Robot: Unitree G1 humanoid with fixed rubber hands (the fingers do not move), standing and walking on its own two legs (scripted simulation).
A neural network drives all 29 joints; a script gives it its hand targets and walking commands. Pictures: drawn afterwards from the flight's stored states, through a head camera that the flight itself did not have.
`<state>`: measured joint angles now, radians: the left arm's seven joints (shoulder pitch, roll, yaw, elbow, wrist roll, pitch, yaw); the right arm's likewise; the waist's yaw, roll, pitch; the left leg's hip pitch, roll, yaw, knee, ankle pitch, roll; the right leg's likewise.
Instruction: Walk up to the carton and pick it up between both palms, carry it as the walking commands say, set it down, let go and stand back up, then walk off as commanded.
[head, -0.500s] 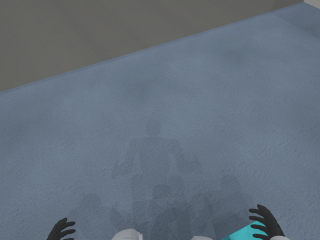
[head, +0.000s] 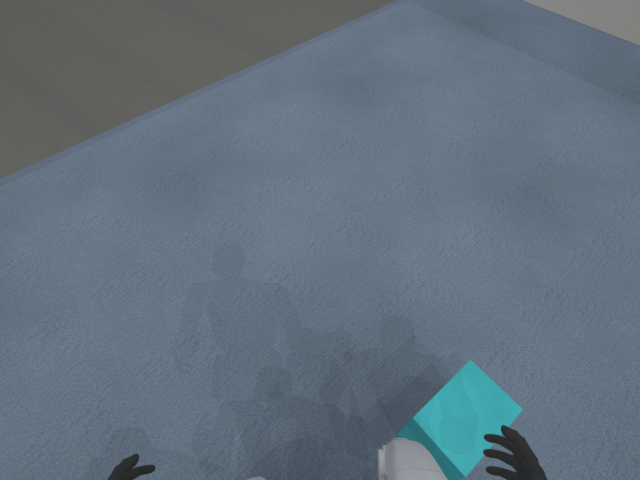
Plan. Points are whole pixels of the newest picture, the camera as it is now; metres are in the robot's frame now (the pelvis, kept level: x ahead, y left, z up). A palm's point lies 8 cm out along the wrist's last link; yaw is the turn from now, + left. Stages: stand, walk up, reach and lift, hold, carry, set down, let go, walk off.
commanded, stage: walk off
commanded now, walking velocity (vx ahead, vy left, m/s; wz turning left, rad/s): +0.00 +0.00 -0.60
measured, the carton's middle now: (453, 423) +0.30 -0.33 -0.64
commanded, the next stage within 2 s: stand in 0.76 s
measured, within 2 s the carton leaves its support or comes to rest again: neither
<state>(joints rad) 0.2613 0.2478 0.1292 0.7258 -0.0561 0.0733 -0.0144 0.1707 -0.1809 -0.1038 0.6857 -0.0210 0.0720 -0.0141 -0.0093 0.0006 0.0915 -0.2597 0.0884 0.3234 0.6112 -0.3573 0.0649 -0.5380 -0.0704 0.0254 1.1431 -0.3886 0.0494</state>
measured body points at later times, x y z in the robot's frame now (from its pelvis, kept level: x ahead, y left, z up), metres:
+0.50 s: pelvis -0.03 -0.02 +0.00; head +0.03 -0.02 +0.44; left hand +0.13 +0.22 -0.14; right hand +0.05 -0.31 -0.11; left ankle -0.03 +0.03 -0.73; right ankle +0.02 -0.17 -0.72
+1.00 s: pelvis -0.05 -0.03 +0.00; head -0.02 -0.06 +0.44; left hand +0.20 +0.14 -0.12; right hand -0.09 -0.29 -0.13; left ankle -0.03 +0.02 -0.73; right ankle -0.09 -0.18 -0.70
